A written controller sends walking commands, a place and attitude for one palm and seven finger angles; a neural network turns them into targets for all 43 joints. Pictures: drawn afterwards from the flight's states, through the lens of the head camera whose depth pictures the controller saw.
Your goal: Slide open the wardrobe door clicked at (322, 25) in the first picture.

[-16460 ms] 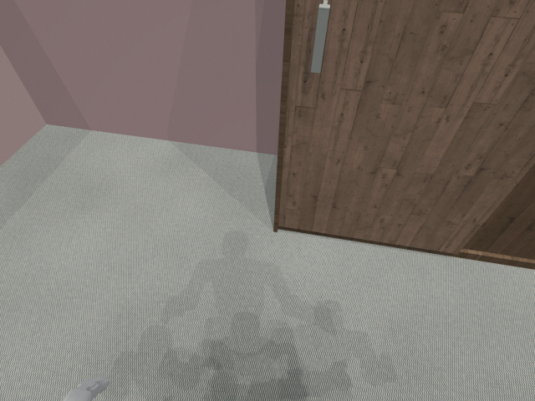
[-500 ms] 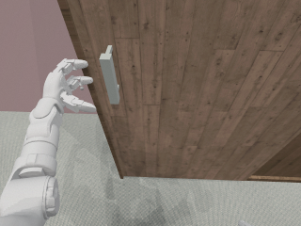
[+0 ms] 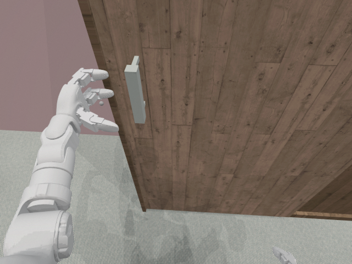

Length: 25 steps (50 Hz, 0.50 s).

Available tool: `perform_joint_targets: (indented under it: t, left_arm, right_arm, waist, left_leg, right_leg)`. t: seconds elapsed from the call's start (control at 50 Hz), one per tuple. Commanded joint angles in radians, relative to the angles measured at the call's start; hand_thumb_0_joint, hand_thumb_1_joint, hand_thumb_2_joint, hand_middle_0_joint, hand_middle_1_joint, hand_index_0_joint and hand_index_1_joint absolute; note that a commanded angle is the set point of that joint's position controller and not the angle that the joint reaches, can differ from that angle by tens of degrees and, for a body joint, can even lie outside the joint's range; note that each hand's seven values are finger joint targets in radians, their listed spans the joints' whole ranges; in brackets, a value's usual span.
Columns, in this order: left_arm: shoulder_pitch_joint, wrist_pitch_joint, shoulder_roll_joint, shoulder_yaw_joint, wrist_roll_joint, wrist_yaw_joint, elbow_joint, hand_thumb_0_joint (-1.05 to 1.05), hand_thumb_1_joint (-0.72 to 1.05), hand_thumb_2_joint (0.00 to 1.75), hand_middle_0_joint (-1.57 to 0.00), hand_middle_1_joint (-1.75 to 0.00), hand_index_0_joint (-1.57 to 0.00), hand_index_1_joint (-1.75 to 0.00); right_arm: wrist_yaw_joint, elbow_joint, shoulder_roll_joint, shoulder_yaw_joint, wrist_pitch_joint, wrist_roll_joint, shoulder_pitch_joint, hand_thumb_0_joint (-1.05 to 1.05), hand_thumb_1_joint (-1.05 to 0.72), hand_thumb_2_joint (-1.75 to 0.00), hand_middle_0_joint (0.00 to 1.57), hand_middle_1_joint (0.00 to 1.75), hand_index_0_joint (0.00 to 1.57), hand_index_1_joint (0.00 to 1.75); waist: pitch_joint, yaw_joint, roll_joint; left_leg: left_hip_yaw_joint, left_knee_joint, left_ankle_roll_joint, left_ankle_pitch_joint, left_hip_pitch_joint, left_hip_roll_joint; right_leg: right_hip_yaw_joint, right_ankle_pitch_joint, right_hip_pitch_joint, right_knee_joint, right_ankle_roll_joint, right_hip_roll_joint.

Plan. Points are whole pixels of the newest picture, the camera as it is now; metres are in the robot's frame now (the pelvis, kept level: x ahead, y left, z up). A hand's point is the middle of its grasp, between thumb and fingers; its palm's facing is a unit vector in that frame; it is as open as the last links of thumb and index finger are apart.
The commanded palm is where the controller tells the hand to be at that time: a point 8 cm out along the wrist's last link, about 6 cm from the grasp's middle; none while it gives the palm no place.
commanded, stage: feel for the door with the fingertips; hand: left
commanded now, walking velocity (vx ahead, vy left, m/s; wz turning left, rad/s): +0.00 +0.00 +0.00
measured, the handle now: (138, 90) +0.48 +0.11 +0.15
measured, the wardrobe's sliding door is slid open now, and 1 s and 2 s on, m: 0.00 0.00 0.00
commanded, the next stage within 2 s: slide the fingers in behind the handle in 0.74 s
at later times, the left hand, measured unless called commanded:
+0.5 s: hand (125, 102) +0.42 +0.13 +0.16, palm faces -0.02 -1.00 -0.01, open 14.0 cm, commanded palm +0.40 +0.19 +0.15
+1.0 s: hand (117, 98) +0.44 +0.15 +0.15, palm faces -0.01 -1.00 -0.01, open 13.6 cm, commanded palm +0.41 +0.20 +0.15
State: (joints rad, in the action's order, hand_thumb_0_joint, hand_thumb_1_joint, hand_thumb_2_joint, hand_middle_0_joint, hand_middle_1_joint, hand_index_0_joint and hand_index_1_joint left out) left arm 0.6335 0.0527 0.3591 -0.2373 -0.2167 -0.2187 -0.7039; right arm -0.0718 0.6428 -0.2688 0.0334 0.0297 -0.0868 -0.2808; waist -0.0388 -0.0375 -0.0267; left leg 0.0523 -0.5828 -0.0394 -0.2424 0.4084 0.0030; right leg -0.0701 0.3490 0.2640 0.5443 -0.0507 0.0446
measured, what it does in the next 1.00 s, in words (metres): stands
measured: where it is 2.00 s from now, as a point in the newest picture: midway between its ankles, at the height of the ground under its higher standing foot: outside the picture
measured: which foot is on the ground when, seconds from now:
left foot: down 0.00-1.00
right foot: down 0.00-1.00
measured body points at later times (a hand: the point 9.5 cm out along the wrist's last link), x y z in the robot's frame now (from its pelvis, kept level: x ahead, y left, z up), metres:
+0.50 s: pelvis +0.00 -0.01 +0.00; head +0.01 -0.02 +0.45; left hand +0.42 +0.18 +0.16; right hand +0.10 -0.26 -0.11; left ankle +0.03 +0.09 -0.73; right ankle -0.04 -0.08 -0.73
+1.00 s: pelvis -0.01 -0.01 +0.00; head +0.02 -0.02 +0.45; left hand +0.43 +0.20 +0.16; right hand +0.08 -0.28 -0.12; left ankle +0.03 +0.09 -0.73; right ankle -0.04 -0.08 -0.73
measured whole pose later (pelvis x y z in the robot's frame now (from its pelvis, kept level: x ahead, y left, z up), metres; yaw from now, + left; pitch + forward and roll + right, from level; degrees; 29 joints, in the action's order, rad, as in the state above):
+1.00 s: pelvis -0.01 -0.01 +0.00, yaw +0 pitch +5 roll -1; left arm 0.77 0.13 0.35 -0.21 -0.20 -0.18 -0.90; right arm -0.05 0.68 -0.28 0.02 0.03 -0.08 -0.33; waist -0.04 -0.05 -0.03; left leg 0.04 -0.60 -0.02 -0.23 0.45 0.01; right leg -0.08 0.35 0.31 0.57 -0.07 0.06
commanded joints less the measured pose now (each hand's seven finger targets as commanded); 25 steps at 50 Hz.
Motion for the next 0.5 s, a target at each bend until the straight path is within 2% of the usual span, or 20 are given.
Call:
perform_joint_targets:
  t: [0.0, 0.02, 0.04, 0.06, 0.08, 0.1, 0.12, 0.16, 0.2, 0.22, 0.28, 0.3, 0.32, 0.36, 0.38, 0.4, 0.42, 0.44, 0.46, 0.48]
  left_arm:
    - [0.436, 0.056, 0.227, -0.068, -0.008, 0.007, 0.207, 0.00, -0.50, 0.30, -0.30, -1.20, -0.30, -1.20]
    - [0.407, 0.056, 0.237, -0.072, -0.010, 0.005, 0.182, 0.00, -0.50, 0.30, -0.30, -1.20, -0.30, -1.20]
    - [0.432, 0.055, 0.202, -0.041, -0.014, 0.003, 0.188, 0.00, -0.50, 0.30, -0.30, -1.20, -0.30, -1.20]
    - [0.459, 0.058, 0.172, -0.019, -0.016, 0.002, 0.206, 0.00, -0.50, 0.30, -0.30, -1.20, -0.30, -1.20]
    - [0.445, 0.056, 0.142, 0.001, -0.018, 0.001, 0.203, 0.00, -0.50, 0.30, -0.30, -1.20, -0.30, -1.20]
    - [0.440, 0.056, 0.134, 0.005, -0.019, 0.002, 0.216, 0.00, -0.50, 0.30, -0.30, -1.20, -0.30, -1.20]
    - [0.425, 0.059, 0.132, 0.006, -0.017, 0.010, 0.215, 0.00, -0.50, 0.30, -0.30, -1.20, -0.30, -1.20]
    - [0.468, 0.054, 0.099, 0.035, -0.013, 0.024, 0.228, 0.00, -0.50, 0.30, -0.30, -1.20, -0.30, -1.20]
    - [0.483, 0.055, 0.092, 0.033, -0.008, 0.045, 0.236, 0.00, -0.50, 0.30, -0.30, -1.20, -0.30, -1.20]
    - [0.448, 0.056, 0.118, 0.004, -0.005, 0.060, 0.227, 0.00, -0.50, 0.30, -0.30, -1.20, -0.30, -1.20]
    - [0.489, 0.071, 0.108, 0.012, 0.011, 0.090, 0.279, 0.00, -0.50, 0.30, -0.30, -1.20, -0.30, -1.20]
    - [0.465, 0.072, 0.098, 0.011, 0.015, 0.099, 0.281, 0.00, -0.50, 0.30, -0.30, -1.20, -0.30, -1.20]
    - [0.460, 0.077, 0.118, -0.004, 0.016, 0.110, 0.282, 0.00, -0.50, 0.30, -0.30, -1.20, -0.30, -1.20]
    - [0.440, 0.079, 0.129, -0.018, 0.025, 0.120, 0.284, 0.00, -0.50, 0.30, -0.30, -1.20, -0.30, -1.20]
    - [0.448, 0.078, 0.101, 0.006, 0.028, 0.123, 0.283, 0.00, -0.50, 0.30, -0.30, -1.20, -0.30, -1.20]
    - [0.455, 0.074, 0.109, -0.003, 0.030, 0.126, 0.258, 0.00, -0.50, 0.30, -0.30, -1.20, -0.30, -1.20]
    - [0.453, 0.076, 0.147, -0.030, 0.033, 0.132, 0.247, 0.00, -0.50, 0.30, -0.30, -1.20, -0.30, -1.20]
    - [0.440, 0.069, 0.137, -0.023, 0.037, 0.131, 0.241, 0.00, -0.50, 0.30, -0.30, -1.20, -0.30, -1.20]
    - [0.450, 0.063, 0.165, -0.045, 0.038, 0.130, 0.223, 0.00, -0.50, 0.30, -0.30, -1.20, -0.30, -1.20]
    - [0.470, 0.057, 0.162, -0.035, 0.039, 0.125, 0.201, 0.00, -0.50, 0.30, -0.30, -1.20, -0.30, -1.20]
  right_arm:
    - [-0.010, -0.115, -0.146, -0.051, 0.044, 0.008, 0.000, 0.00, -0.90, -0.90, 0.20, 0.30, 0.20, 0.30]
    - [-0.010, -0.115, -0.150, -0.051, 0.039, 0.007, -0.005, 0.00, -0.90, -0.90, 0.20, 0.30, 0.20, 0.30]
    - [-0.009, -0.119, -0.145, -0.048, 0.038, 0.005, 0.006, 0.00, -0.90, -0.90, 0.20, 0.30, 0.20, 0.30]
    - [-0.007, -0.120, -0.143, -0.050, 0.041, 0.005, 0.007, 0.00, -0.90, -0.90, 0.20, 0.30, 0.20, 0.30]
    - [-0.004, -0.122, -0.140, -0.052, 0.044, 0.003, 0.011, 0.00, -0.90, -0.90, 0.20, 0.30, 0.20, 0.30]
    - [-0.002, -0.125, -0.142, -0.053, 0.045, 0.003, 0.009, 0.00, -0.90, -0.90, 0.20, 0.30, 0.20, 0.30]
    - [-0.001, -0.127, -0.144, -0.056, 0.044, 0.004, 0.008, 0.00, -0.90, -0.90, 0.20, 0.30, 0.20, 0.30]
    - [0.000, -0.121, -0.139, -0.054, 0.045, 0.003, 0.012, 0.00, -0.90, -0.90, 0.20, 0.30, 0.20, 0.30]
    - [0.004, -0.115, -0.139, -0.056, 0.047, 0.007, 0.006, 0.00, -0.90, -0.90, 0.20, 0.30, 0.20, 0.30]
    - [0.005, -0.117, -0.143, -0.057, 0.046, 0.011, -0.001, 0.00, -0.90, -0.90, 0.20, 0.30, 0.20, 0.30]
    - [0.010, -0.114, -0.133, -0.053, 0.048, 0.016, 0.009, 0.00, -0.90, -0.90, 0.20, 0.30, 0.20, 0.30]
    - [0.012, -0.116, -0.130, -0.055, 0.050, 0.017, 0.009, 0.00, -0.90, -0.90, 0.20, 0.30, 0.20, 0.30]
    - [0.013, -0.115, -0.134, -0.054, 0.049, 0.020, 0.001, 0.00, -0.90, -0.90, 0.20, 0.30, 0.20, 0.30]
    - [0.014, -0.116, -0.129, -0.054, 0.048, 0.020, 0.011, 0.00, -0.90, -0.90, 0.20, 0.30, 0.20, 0.30]
    - [0.016, -0.116, -0.124, -0.050, 0.047, 0.019, 0.017, 0.00, -0.90, -0.90, 0.20, 0.30, 0.20, 0.30]
    - [0.014, -0.111, -0.124, -0.052, 0.046, 0.019, 0.013, 0.00, -0.90, -0.90, 0.20, 0.30, 0.20, 0.30]
    - [0.011, -0.109, -0.129, -0.052, 0.043, 0.021, 0.008, 0.00, -0.90, -0.90, 0.20, 0.30, 0.20, 0.30]
    - [0.012, -0.114, -0.126, -0.050, 0.040, 0.020, 0.014, 0.00, -0.90, -0.90, 0.20, 0.30, 0.20, 0.30]
    - [0.008, -0.112, -0.127, -0.049, 0.036, 0.019, 0.013, 0.00, -0.90, -0.90, 0.20, 0.30, 0.20, 0.30]
    - [0.005, -0.109, -0.125, -0.045, 0.032, 0.017, 0.014, 0.00, -0.90, -0.90, 0.20, 0.30, 0.20, 0.30]
  waist:
    - [-0.330, -0.001, -0.026]
    - [-0.323, -0.003, 0.006]
    - [-0.299, -0.010, 0.008]
    - [-0.308, -0.016, 0.009]
    - [-0.299, -0.013, -0.002]
    - [-0.307, -0.010, -0.016]
    - [-0.309, -0.012, -0.001]
    - [-0.286, -0.023, -0.016]
    - [-0.282, -0.022, 0.004]
    - [-0.289, -0.013, 0.041]
    - [-0.318, -0.007, -0.012]
    - [-0.333, 0.000, -0.004]
    - [-0.335, 0.000, 0.037]
    - [-0.336, 0.010, 0.027]
    - [-0.317, 0.005, 0.009]
    - [-0.298, 0.000, 0.035]
    - [-0.295, 0.002, 0.052]
    - [-0.288, 0.007, 0.047]
    - [-0.283, 0.006, 0.047]
    - [-0.258, 0.000, 0.037]
  left_leg:
    - [-0.085, 0.033, -0.014, 0.259, -0.347, 0.004]
    - [-0.083, 0.031, -0.017, 0.252, -0.324, 0.003]
    - [-0.079, 0.035, -0.018, 0.240, -0.314, 0.003]
    - [-0.083, 0.036, -0.017, 0.245, -0.329, 0.004]
    - [-0.083, 0.034, -0.016, 0.244, -0.338, 0.005]
    - [-0.090, 0.036, -0.012, 0.254, -0.350, 0.007]
    - [-0.088, 0.031, -0.015, 0.259, -0.353, 0.008]
    - [-0.094, 0.035, -0.012, 0.241, -0.357, 0.010]
    - [-0.099, 0.039, -0.011, 0.232, -0.359, 0.011]
    - [-0.095, 0.038, -0.015, 0.233, -0.343, 0.010]
    - [-0.093, 0.043, -0.008, 0.246, -0.361, 0.008]
    - [-0.091, 0.041, -0.009, 0.259, -0.371, 0.009]
    - [-0.091, 0.039, -0.013, 0.263, -0.351, 0.009]
    - [-0.080, 0.045, -0.012, 0.252, -0.338, 0.006]
    - [-0.076, 0.049, -0.012, 0.249, -0.338, 0.005]
    - [-0.074, 0.049, -0.014, 0.231, -0.327, 0.005]
    - [-0.070, 0.048, -0.018, 0.227, -0.306, 0.004]
    - [-0.064, 0.053, -0.019, 0.219, -0.294, 0.001]
    - [-0.059, 0.057, -0.019, 0.206, -0.282, 0.000]
    - [-0.056, 0.059, -0.019, 0.183, -0.267, -0.003]
  right_leg:
    - [0.056, -0.359, 0.085, -0.073, 0.027, -0.016]
    - [0.055, -0.360, 0.072, -0.073, 0.029, -0.016]
    - [0.057, -0.362, 0.081, -0.075, 0.031, -0.017]
    - [0.052, -0.360, 0.089, -0.073, 0.030, -0.015]
    - [0.052, -0.352, 0.103, -0.076, 0.029, -0.014]
    - [0.048, -0.345, 0.107, -0.072, 0.026, -0.013]
    - [0.045, -0.343, 0.106, -0.073, 0.027, -0.011]
    - [0.045, -0.321, 0.135, -0.076, 0.027, -0.011]
    - [0.043, -0.306, 0.141, -0.078, 0.027, -0.009]
    - [0.042, -0.309, 0.119, -0.079, 0.029, -0.008]
    - [0.045, -0.327, 0.101, -0.070, 0.024, -0.012]
    - [0.047, -0.337, 0.097, -0.069, 0.026, -0.010]
    - [0.045, -0.348, 0.074, -0.069, 0.028, -0.009]
    - [0.053, -0.360, 0.054, -0.069, 0.029, -0.011]
    - [0.053, -0.359, 0.061, -0.073, 0.028, -0.011]
    - [0.054, -0.351, 0.066, -0.079, 0.031, -0.010]
    - [0.058, -0.355, 0.046, -0.082, 0.033, -0.012]
    - [0.063, -0.366, 0.038, -0.083, 0.033, -0.014]
    - [0.067, -0.365, 0.031, -0.088, 0.035, -0.016]
    - [0.071, -0.353, 0.038, -0.094, 0.037, -0.018]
